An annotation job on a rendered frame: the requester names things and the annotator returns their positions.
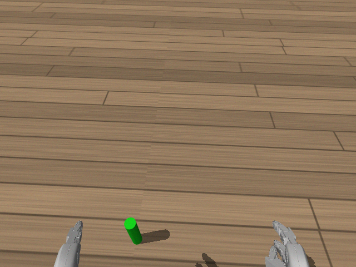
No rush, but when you can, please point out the can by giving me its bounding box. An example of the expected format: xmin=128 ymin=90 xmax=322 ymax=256
xmin=124 ymin=217 xmax=142 ymax=245

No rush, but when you can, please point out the right robot hand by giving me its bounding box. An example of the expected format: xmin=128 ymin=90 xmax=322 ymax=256
xmin=265 ymin=220 xmax=310 ymax=267

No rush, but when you can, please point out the left robot hand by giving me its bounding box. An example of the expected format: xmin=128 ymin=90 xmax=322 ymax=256
xmin=54 ymin=221 xmax=83 ymax=267

